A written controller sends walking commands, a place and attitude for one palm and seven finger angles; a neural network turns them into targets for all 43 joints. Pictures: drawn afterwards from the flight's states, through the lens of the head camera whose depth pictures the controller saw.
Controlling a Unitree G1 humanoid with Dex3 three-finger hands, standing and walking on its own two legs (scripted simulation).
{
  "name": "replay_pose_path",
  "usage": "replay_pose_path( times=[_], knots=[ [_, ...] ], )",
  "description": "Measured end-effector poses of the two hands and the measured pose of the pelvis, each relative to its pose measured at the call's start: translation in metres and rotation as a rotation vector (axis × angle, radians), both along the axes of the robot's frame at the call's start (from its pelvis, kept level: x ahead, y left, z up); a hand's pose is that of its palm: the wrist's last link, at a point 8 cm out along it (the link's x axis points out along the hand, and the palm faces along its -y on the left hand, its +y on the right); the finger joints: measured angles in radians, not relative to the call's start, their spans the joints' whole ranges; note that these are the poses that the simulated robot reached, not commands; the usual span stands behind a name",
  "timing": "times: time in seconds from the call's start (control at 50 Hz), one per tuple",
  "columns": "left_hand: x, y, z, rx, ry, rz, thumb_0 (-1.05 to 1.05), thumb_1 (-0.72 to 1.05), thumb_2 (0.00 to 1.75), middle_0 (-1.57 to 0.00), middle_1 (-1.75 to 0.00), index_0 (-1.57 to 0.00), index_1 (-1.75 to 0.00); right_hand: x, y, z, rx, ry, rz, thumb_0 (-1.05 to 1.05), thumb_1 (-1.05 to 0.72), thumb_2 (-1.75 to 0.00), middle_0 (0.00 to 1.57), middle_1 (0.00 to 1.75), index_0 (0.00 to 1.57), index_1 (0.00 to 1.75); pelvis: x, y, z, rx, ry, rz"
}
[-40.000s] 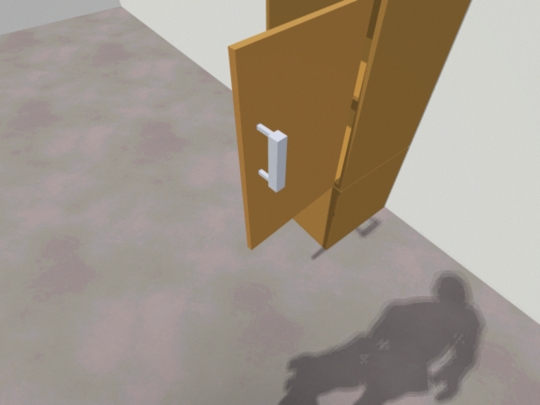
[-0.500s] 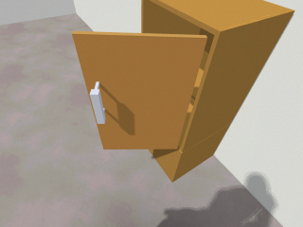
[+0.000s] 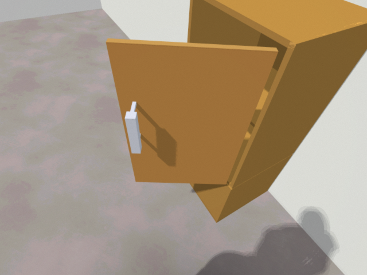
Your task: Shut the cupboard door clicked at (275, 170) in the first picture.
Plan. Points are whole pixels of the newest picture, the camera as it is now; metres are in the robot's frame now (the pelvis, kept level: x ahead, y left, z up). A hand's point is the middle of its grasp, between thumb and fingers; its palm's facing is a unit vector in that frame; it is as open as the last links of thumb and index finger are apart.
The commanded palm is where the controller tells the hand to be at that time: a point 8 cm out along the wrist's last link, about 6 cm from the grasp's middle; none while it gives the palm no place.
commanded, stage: come to a stop and stand still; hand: left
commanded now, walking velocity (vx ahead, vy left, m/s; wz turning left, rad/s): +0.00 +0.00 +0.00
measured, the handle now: (135, 128) +0.48 +0.18 +0.01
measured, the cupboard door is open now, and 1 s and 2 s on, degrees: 59 59 59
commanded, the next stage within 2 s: look again from close up in 0.56 s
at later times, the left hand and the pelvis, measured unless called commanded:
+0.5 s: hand out of the picture +0.05 +0.18 -0.18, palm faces -0.01 -0.99 -0.17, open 7.4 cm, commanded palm none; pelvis +0.03 +0.01 +0.00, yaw -1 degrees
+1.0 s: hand out of the picture +0.02 +0.17 -0.18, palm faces +0.00 -0.99 -0.15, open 7.4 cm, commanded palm none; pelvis +0.03 +0.01 +0.00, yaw -1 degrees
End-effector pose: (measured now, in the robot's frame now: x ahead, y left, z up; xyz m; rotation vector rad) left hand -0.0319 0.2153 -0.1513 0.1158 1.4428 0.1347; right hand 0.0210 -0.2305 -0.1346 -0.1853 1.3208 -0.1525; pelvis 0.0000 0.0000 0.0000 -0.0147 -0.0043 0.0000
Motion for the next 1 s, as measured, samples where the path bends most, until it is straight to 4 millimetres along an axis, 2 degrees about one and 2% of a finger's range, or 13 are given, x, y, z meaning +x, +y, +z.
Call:
replay_pose_path(
  times=[0.22,0.36,0.48,0.7,1.0],
  knots=[
    [0.041,0.001,-0.004,-0.014,-0.043,-0.022,0.01,0.91,0.9,-0.2,-0.3,-0.2,-0.3,0.024,0.003,0.004,-0.017,-0.016,-0.001,0.0,-0.92,-0.89,0.2,0.3,0.2,0.3,0.018,0.004,0.001,0.001,-0.002,-0.006],
    [0.067,0.008,-0.004,-0.004,-0.079,-0.036,0.01,0.91,0.9,-0.2,-0.3,-0.2,-0.3,0.025,0.006,0.003,-0.02,0.0,-0.013,0.0,-0.92,-0.89,0.2,0.3,0.2,0.3,0.027,0.007,0.0,0.001,-0.006,-0.01],
    [0.078,0.015,-0.003,0.008,-0.09,-0.044,0.0,0.91,0.9,-0.2,-0.3,-0.2,-0.3,0.019,0.011,0.001,-0.016,0.022,-0.026,0.0,-0.92,-0.89,0.2,0.3,0.2,0.3,0.03,0.01,0.0,0.002,-0.01,-0.013],
    [0.074,0.019,-0.002,0.014,-0.059,-0.043,0.0,0.91,0.9,-0.2,-0.3,-0.2,-0.3,0.005,0.02,-0.002,0.003,0.063,-0.047,0.0,-0.91,-0.89,0.2,0.3,0.2,0.3,0.032,0.012,0.0,0.005,-0.012,-0.019],
    [0.052,0.006,-0.003,-0.009,-0.009,-0.026,0.01,0.91,0.9,-0.2,-0.3,-0.2,-0.3,-0.002,0.021,-0.003,0.011,0.08,-0.055,0.0,-0.91,-0.89,0.2,0.3,0.2,0.3,0.032,0.009,0.001,0.008,-0.012,-0.018]
  ],
)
